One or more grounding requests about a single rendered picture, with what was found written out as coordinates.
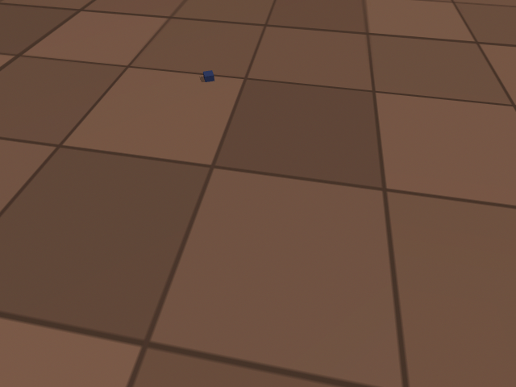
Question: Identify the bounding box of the small box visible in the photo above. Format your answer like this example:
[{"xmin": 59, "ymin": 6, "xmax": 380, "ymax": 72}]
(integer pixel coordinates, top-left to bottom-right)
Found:
[{"xmin": 203, "ymin": 70, "xmax": 214, "ymax": 82}]

